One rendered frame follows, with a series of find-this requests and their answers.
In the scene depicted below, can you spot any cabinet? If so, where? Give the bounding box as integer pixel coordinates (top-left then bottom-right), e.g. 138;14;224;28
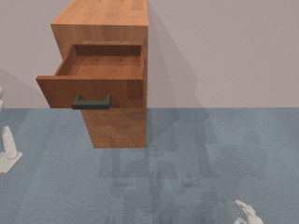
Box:
50;0;149;148

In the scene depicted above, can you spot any left robot hand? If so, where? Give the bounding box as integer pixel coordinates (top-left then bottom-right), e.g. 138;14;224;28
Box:
0;86;22;175

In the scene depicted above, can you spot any right robot hand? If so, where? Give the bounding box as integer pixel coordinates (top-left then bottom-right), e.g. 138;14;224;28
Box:
235;200;263;224

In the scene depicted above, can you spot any drawer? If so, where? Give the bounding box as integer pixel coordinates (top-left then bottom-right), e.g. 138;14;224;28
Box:
36;44;143;108

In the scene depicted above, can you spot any handle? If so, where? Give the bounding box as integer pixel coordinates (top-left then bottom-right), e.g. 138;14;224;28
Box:
71;93;111;110

